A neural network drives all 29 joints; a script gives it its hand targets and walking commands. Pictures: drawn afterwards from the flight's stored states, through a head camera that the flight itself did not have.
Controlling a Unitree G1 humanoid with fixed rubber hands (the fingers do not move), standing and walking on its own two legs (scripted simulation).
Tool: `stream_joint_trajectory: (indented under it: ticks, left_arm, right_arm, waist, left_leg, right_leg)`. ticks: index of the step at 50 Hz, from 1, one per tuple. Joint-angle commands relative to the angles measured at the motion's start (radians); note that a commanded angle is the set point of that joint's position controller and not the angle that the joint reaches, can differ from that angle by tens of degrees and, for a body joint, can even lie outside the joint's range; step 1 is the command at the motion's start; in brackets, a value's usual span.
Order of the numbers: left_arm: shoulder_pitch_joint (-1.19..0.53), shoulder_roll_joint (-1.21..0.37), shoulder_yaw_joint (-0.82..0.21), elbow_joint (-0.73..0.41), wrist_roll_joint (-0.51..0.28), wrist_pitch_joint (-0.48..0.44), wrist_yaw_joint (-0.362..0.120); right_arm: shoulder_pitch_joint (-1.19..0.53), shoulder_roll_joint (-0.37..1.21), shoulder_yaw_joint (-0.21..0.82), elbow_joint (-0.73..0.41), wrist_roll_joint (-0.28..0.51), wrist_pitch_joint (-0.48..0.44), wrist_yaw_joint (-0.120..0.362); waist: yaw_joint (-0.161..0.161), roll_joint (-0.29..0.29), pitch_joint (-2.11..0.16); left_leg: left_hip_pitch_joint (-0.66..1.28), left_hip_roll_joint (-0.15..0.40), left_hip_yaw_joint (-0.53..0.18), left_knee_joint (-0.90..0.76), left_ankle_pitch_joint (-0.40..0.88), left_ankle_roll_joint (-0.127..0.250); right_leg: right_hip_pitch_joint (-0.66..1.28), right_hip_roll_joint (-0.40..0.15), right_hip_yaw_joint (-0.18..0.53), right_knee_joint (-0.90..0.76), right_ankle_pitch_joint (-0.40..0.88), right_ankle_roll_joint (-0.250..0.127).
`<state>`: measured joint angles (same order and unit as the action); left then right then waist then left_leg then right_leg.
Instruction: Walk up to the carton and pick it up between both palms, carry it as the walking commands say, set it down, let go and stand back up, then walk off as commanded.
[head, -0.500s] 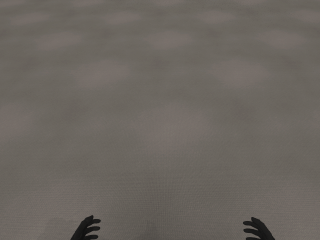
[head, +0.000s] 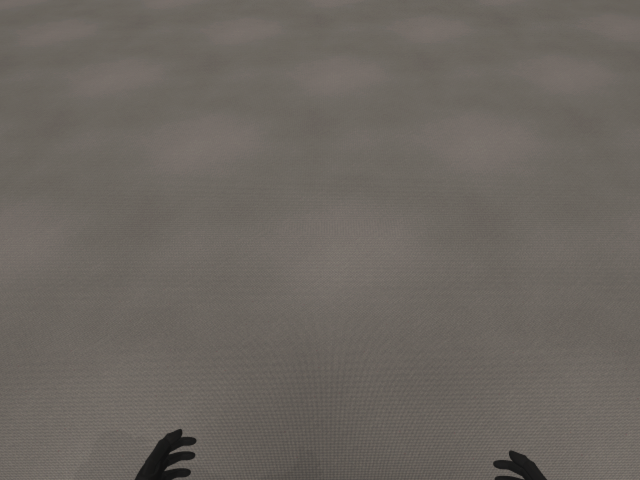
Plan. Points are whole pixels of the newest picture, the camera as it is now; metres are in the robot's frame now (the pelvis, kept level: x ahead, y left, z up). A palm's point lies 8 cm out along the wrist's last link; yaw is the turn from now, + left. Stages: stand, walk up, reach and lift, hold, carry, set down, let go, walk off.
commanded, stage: stand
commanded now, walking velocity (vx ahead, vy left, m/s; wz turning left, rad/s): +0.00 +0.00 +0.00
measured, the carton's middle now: out of the picture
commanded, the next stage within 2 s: walk up in 1.40 s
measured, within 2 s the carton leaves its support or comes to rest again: neither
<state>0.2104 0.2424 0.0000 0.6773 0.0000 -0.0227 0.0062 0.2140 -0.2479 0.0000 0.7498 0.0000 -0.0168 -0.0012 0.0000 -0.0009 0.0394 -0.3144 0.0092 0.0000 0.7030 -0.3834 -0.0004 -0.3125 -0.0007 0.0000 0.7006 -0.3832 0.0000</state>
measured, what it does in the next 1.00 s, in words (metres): stands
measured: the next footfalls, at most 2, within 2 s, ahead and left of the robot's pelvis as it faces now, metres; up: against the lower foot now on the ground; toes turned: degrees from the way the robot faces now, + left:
none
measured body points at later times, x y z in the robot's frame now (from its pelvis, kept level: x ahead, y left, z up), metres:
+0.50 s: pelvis +0.00 +0.00 +0.00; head +0.00 +0.00 +0.45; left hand +0.12 +0.25 -0.11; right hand +0.11 -0.26 -0.12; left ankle -0.01 +0.12 -0.72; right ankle -0.01 -0.12 -0.72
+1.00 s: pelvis -0.01 +0.00 +0.00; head -0.01 +0.00 +0.45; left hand +0.10 +0.25 -0.12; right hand +0.08 -0.26 -0.13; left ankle -0.01 +0.12 -0.72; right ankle -0.01 -0.12 -0.72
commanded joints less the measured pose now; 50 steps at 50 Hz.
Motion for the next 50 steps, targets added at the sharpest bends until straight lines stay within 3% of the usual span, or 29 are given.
stream_joint_trajectory:
  ticks: [1, 9, 13, 15, 31, 32, 35, 36, 50]
  left_arm:
    - [-0.042, 0.259, 0.087, -0.022, 0.02, -0.043, 0.012]
    - [-0.061, 0.266, 0.085, 0.002, 0.02, -0.045, 0.012]
    - [-0.059, 0.266, 0.083, 0.018, 0.013, -0.049, 0.011]
    - [-0.058, 0.262, 0.082, 0.023, 0.014, -0.049, 0.01]
    - [-0.044, 0.271, 0.078, 0.086, 0.013, -0.046, 0.015]
    - [-0.053, 0.269, 0.079, 0.085, 0.009, -0.046, 0.015]
    - [-0.053, 0.274, 0.079, 0.102, 0.009, -0.045, 0.016]
    - [-0.057, 0.273, 0.078, 0.102, 0.012, -0.045, 0.016]
    - [-0.074, 0.26, 0.074, 0.151, 0.008, -0.038, 0.012]
  right_arm:
    - [-0.038, -0.248, -0.081, -0.081, -0.021, -0.043, -0.014]
    - [-0.051, -0.254, -0.082, -0.06, -0.02, -0.046, -0.013]
    - [-0.05, -0.255, -0.077, -0.044, -0.021, -0.048, -0.011]
    - [-0.056, -0.253, -0.075, -0.036, -0.02, -0.05, -0.011]
    - [-0.055, -0.277, -0.076, 0.03, -0.014, -0.047, -0.016]
    - [-0.059, -0.271, -0.072, 0.026, -0.014, -0.047, -0.016]
    - [-0.055, -0.266, -0.072, 0.042, -0.014, -0.046, -0.014]
    - [-0.057, -0.264, -0.074, 0.036, -0.012, -0.047, -0.015]
    - [-0.069, -0.272, -0.068, 0.084, -0.013, -0.048, -0.016]
  waist:
    - [0.005, 0.018, -0.12]
    - [-0.005, 0.006, -0.088]
    - [-0.001, 0.031, -0.076]
    - [0.001, 0.01, -0.096]
    - [0.002, 0.028, -0.113]
    - [0.0, 0.004, -0.113]
    - [0.001, 0.033, -0.124]
    - [-0.006, 0.011, -0.125]
    - [0.008, 0.02, -0.092]
  left_leg:
    - [0.038, 0.079, -0.107, -0.101, 0.321, 0.085]
    - [0.025, 0.081, -0.107, -0.111, 0.304, 0.085]
    - [0.023, 0.082, -0.117, -0.134, 0.301, 0.09]
    - [0.036, 0.087, -0.123, -0.136, 0.316, 0.09]
    - [0.058, 0.092, -0.119, -0.13, 0.401, 0.089]
    - [0.064, 0.091, -0.118, -0.132, 0.403, 0.089]
    - [0.071, 0.087, -0.117, -0.135, 0.402, 0.086]
    - [0.078, 0.088, -0.115, -0.133, 0.413, 0.085]
    - [0.035, 0.103, -0.146, -0.182, 0.327, 0.091]
  right_leg:
    - [0.063, -0.09, 0.09, -0.099, 0.308, -0.076]
    - [0.052, -0.086, 0.089, -0.131, 0.304, -0.074]
    - [0.043, -0.084, 0.095, -0.127, 0.282, -0.076]
    - [0.061, -0.085, 0.091, -0.126, 0.3, -0.076]
    - [0.094, -0.091, 0.097, -0.138, 0.379, -0.074]
    - [0.09, -0.091, 0.096, -0.136, 0.381, -0.074]
    - [0.094, -0.095, 0.096, -0.134, 0.387, -0.076]
    - [0.091, -0.092, 0.093, -0.137, 0.382, -0.073]
    - [0.101, -0.087, 0.096, -0.156, 0.305, -0.068]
